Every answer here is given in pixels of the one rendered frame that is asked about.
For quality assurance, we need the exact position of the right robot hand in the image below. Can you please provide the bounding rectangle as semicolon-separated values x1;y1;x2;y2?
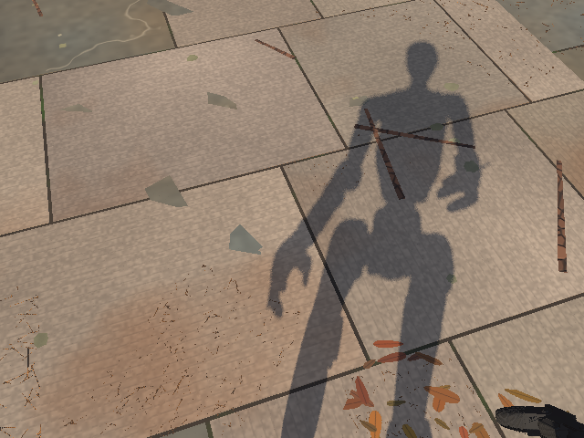
495;404;584;438

